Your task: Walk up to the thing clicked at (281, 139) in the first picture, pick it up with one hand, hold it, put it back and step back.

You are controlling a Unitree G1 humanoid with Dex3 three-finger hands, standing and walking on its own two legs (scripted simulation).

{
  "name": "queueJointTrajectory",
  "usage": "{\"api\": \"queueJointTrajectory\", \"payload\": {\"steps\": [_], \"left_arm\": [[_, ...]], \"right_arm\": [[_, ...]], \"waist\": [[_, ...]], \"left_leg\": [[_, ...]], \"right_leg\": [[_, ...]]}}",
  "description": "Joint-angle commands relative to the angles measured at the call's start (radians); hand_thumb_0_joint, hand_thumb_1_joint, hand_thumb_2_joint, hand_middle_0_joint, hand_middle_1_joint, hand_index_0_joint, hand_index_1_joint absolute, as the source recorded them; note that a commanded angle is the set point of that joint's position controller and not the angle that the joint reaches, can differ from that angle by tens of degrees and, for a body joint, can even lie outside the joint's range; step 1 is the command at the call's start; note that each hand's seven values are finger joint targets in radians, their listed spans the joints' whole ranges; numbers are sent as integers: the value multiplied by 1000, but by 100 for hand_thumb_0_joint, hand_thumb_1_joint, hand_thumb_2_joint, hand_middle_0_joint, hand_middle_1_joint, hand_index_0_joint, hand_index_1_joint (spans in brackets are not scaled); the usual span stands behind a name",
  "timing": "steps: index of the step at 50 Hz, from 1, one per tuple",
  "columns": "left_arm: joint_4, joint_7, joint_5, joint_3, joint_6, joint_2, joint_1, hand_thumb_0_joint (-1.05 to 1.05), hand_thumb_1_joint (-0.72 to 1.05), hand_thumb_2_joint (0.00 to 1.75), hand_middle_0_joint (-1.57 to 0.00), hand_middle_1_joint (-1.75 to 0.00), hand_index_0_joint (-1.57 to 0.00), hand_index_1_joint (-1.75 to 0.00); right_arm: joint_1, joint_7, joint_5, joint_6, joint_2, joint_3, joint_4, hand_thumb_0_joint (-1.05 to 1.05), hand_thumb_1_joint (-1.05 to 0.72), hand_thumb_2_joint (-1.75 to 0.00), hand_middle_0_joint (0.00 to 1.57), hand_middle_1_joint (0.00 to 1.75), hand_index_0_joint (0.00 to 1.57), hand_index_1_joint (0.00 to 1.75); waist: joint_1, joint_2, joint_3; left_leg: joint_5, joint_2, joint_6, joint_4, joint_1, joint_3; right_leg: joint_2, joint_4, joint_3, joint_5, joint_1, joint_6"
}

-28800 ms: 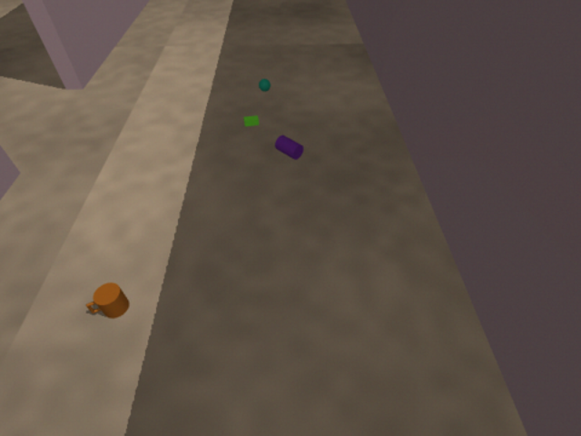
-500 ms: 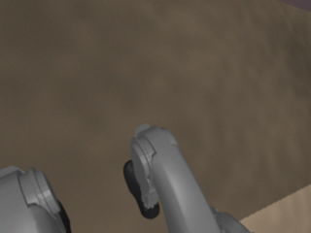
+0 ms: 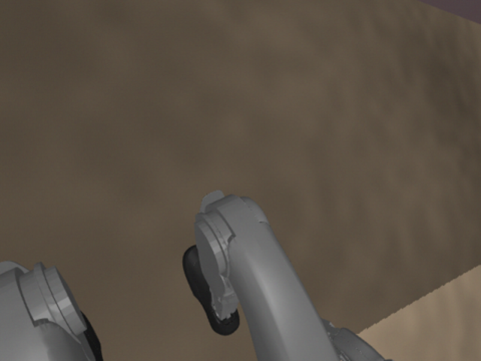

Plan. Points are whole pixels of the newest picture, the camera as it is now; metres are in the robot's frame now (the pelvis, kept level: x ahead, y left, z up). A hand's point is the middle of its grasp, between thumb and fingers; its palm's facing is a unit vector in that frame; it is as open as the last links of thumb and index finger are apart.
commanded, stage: open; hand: left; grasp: from above
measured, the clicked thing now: out of the picture +0.45 +0.39 -0.27
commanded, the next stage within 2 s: withdraw in 0.52 s
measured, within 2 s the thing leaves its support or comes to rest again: neither
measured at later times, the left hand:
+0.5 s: hand out of the picture +0.44 +0.39 -0.22, palm faces -0.29 -0.30 -0.91, open 14.0 cm
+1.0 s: hand out of the picture +0.44 +0.41 -0.15, palm faces -0.32 -0.18 -0.93, open 14.2 cm
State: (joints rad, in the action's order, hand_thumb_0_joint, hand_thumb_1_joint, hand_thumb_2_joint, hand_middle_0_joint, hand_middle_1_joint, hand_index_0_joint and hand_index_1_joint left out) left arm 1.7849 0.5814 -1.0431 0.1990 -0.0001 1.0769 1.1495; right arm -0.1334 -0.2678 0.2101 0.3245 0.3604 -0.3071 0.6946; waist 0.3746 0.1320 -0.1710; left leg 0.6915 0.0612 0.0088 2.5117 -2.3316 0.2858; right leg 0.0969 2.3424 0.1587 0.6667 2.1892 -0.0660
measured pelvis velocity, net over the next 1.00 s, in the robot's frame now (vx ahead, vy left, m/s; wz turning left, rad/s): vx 0.01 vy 0.00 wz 0.03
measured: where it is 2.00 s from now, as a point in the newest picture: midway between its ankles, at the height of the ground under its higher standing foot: (160, 338)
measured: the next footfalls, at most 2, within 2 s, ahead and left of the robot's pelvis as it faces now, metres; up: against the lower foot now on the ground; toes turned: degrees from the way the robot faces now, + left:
none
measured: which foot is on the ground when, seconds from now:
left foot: down 0.00-1.00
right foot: down 0.00-1.00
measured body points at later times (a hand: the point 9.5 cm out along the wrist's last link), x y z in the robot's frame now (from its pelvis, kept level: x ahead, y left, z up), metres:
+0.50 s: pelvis +0.00 +0.00 +0.00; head +0.27 +0.13 +0.33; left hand +0.45 +0.40 -0.17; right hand +0.05 -0.25 -0.05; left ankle +0.07 +0.13 -0.28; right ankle +0.12 -0.12 -0.28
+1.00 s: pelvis +0.01 +0.00 +0.01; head +0.24 +0.12 +0.37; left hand +0.46 +0.42 -0.10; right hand +0.09 -0.26 -0.06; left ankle +0.07 +0.13 -0.28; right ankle +0.12 -0.12 -0.28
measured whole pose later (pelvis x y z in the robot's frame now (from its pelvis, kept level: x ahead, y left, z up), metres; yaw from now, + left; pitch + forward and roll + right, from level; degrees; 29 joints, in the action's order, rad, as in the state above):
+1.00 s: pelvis +0.01 +0.00 +0.01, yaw +2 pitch +31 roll -14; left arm 1.31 0.31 -1.09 0.17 -0.03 0.95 0.92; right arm -0.15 -0.26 0.15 0.18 0.33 -0.19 0.69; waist 0.28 0.03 -0.04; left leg 0.69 0.04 0.01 2.46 -2.34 0.25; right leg 0.07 2.32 0.14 0.69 2.19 -0.06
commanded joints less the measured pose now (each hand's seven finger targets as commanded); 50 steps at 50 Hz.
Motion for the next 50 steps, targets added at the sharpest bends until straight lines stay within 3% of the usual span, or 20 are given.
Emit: {"api": "queueJointTrajectory", "payload": {"steps": [1, 3, 6, 7, 10, 14, 16, 21, 22, 23, 26, 30, 31, 32, 35, 39, 43, 45, 48, 50], "left_arm": [[-156, 29, -4, -15, 1, 237, 239, 0, -50, 105, -16, -98, -14, -100], [-138, 32, 2, -20, 2, 234, 222, 0, -55, 108, -12, -101, -10, -103], [-139, 28, -2, -2, 4, 247, 212, 0, -58, 109, -10, -100, -8, -103], [-137, 28, 2, -5, 3, 248, 210, 0, -57, 111, -11, -101, -8, -104], [-156, 24, 1, -21, 2, 234, 228, 0, -59, 112, -10, -101, -7, -104], [-127, 23, 11, 0, 2, 252, 192, 0, -58, 112, -10, -101, -7, -105], [-167, 20, 10, -17, -4, 242, 239, 0, -59, 113, -10, -101, -6, -104], [-129, 23, 5, 18, -2, 275, 180, 0, -57, 112, -10, -101, -7, -104], [-138, 21, 9, -2, -4, 253, 197, 0, -56, 114, -11, -103, -8, -106], [-196, 16, 11, -19, -8, 241, 239, 0, -58, 110, -10, -101, -7, -104], [-132, 18, 8, -12, -5, 253, 195, 0, -57, 107, -9, -100, -6, -102], [-157, 23, 2, -16, -2, 239, 206, 0, -56, 110, -10, -102, -7, -104], [-175, 25, 7, -13, -3, 244, 220, 0, -55, 108, -10, -102, -7, -104], [-124, 25, 6, -10, 2, 246, 190, 0, -52, 100, -6, -100, -7, -99], [-193, 17, 0, -6, -2, 270, 207, 0, -52, 98, -6, -100, -7, -99], [-360, -27, -15, 13, -3, 298, 220, 0, -53, 99, -6, -99, -7, -98], [-508, -116, -42, 16, -9, 270, 114, 0, -55, 100, -6, -98, -6, -99], [-560, -180, -46, 6, -12, 219, 30, 0, -54, 99, -7, -98, -6, -98], [-685, -296, -55, -5, -33, 178, -41, 0, -54, 99, -7, -97, -6, -98], [-724, -385, -46, -73, -50, 70, -71, 0, -52, 99, -7, -97, -7, -97]], "right_arm": [[-187, 6, -9, -3, 324, 87, 12, 0, -89, -90, 20, 30, 20, 30], [-173, 7, -10, -4, 323, 85, 14, 0, -89, -90, 20, 30, 20, 30], [-209, 4, -7, -4, 327, 91, 22, 0, -89, -90, 20, 30, 20, 30], [-200, 5, -8, -4, 325, 90, 22, 0, -89, -90, 20, 30, 20, 30], [-189, 6, -9, -2, 321, 86, 5, 0, -89, -90, 20, 30, 20, 30], [-197, 9, -9, -5, 327, 91, 12, 0, -89, -90, 20, 30, 20, 30], [-180, 11, -9, -6, 321, 85, -1, 0, -89, -90, 20, 30, 20, 30], [-209, 15, -3, -15, 327, 87, 11, 0, -89, -90, 20, 30, 20, 30], [-194, 16, -4, -14, 324, 83, 1, 0, -89, -90, 20, 30, 20, 30], [-182, 14, -10, -11, 314, 81, -8, 0, -89, -90, 20, 30, 20, 30], [-185, 18, -9, -15, 330, 88, 5, 0, -89, -90, 20, 30, 20, 30], [-187, 16, -4, -16, 323, 87, 1, 0, -89, -90, 20, 30, 20, 30], [-173, 16, -11, -18, 324, 85, -4, 0, -89, -90, 20, 30, 20, 30], [-190, 16, -9, -21, 328, 87, 12, 0, -90, -90, 20, 30, 20, 30], [-177, 19, -10, -24, 323, 87, 0, 0, -90, -90, 20, 30, 20, 30], [-167, 16, -21, -34, 313, 107, -3, 0, -90, -90, 20, 30, 20, 30], [-156, 16, -40, -72, 293, 159, 2, 0, -90, -90, 20, 30, 20, 30], [-156, 16, -54, -104, 273, 191, -4, 0, -90, -90, 20, 30, 20, 30], [-161, 24, -84, -155, 260, 239, -41, 0, -90, -90, 20, 30, 20, 30], [-190, 37, -98, -192, 239, 261, -31, 0, -90, -90, 20, 30, 20, 30]], "waist": [[34, -572, 632], [25, -565, 624], [39, -549, 620], [27, -552, 627], [38, -550, 626], [28, -528, 619], [34, -541, 631], [35, -520, 638], [33, -519, 636], [34, -547, 624], [33, -537, 615], [36, -557, 624], [25, -557, 620], [38, -547, 620], [15, -584, 655], [-17, -672, 763], [-86, -725, 846], [-124, -713, 844], [-150, -614, 844], [-132, -535, 820]], "left_leg": [[-224, 32, -1, -271, 542, -108], [-205, 33, -2, -269, 527, -113], [-216, 31, -7, -260, 516, -118], [-203, 31, -5, -267, 518, -119], [-210, 32, -7, -260, 520, -119], [-191, 32, -8, -267, 504, -121], [-182, 33, -8, -264, 508, -119], [-216, 33, -12, -256, 496, -125], [-208, 33, -12, -258, 493, -122], [-204, 32, -7, -267, 516, -117], [-184, 33, -6, -272, 505, -116], [-197, 33, -2, -282, 533, -114], [-196, 34, -1, -283, 526, -110], [-208, 35, -1, -277, 523, -109], [-221, 32, 0, -286, 543, -115], [-291, 27, 8, -285, 625, -119], [-297, 17, 9, -311, 646, -139], [-281, 7, 7, -337, 626, -150], [-248, -7, -13, -343, 562, -174], [-215, -15, -23, -360, 546, -181]], "right_leg": [[25, -189, 129, -252, -309, 88], [28, -193, 126, -238, -308, 89], [24, -199, 124, -252, -323, 84], [26, -199, 123, -236, -315, 88], [27, -206, 122, -247, -326, 85], [26, -211, 122, -229, -334, 86], [28, -212, 122, -223, -332, 86], [30, -221, 120, -260, -381, 81], [30, -219, 123, -251, -365, 82], [25, -210, 121, -240, -337, 86], [29, -212, 127, -225, -332, 87], [26, -211, 129, -236, -331, 88], [27, -209, 130, -230, -317, 87], [27, -206, 131, -246, -325, 87], [27, -207, 128, -254, -343, 89], [19, -186, 120, -291, -337, 92], [14, -189, 100, -279, -324, 100], [7, -195, 89, -262, -308, 104], [0, -232, 59, -245, -318, 105], [-2, -269, 47, -227, -331, 102]]}}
